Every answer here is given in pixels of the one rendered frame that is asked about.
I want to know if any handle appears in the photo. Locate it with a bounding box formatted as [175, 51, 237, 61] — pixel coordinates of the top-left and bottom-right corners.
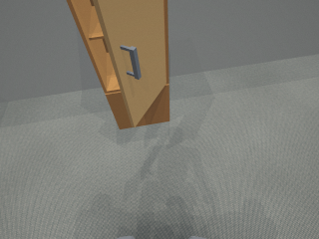
[120, 45, 142, 80]

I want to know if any cupboard door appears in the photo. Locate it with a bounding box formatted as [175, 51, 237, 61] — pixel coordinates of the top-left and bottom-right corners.
[93, 0, 166, 127]

